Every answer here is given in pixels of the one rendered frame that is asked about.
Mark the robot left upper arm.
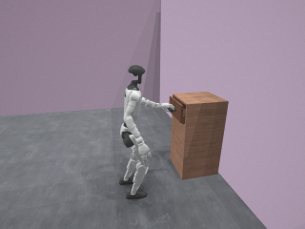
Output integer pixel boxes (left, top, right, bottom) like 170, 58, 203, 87
141, 97, 146, 106

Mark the left robot thigh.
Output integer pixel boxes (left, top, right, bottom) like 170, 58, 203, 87
131, 153, 138, 161

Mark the handle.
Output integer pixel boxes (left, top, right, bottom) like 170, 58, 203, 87
167, 107, 176, 113

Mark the robot right hand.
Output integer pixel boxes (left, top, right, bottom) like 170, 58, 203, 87
138, 143, 153, 163

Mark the robot left foot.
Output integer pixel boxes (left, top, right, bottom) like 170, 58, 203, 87
119, 177, 133, 185

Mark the robot right upper arm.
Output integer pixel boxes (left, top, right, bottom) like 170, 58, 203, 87
123, 91, 140, 123

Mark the robot left forearm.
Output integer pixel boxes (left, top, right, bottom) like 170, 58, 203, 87
145, 98, 163, 110

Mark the robot right forearm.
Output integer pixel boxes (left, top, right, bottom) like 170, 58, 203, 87
125, 116, 144, 146

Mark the robot left hand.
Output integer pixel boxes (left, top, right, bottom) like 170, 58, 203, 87
162, 103, 174, 112

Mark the cabinet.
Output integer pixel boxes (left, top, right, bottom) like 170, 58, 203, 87
170, 92, 229, 180

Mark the drawer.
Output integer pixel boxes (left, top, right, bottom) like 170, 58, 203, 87
169, 96, 186, 124

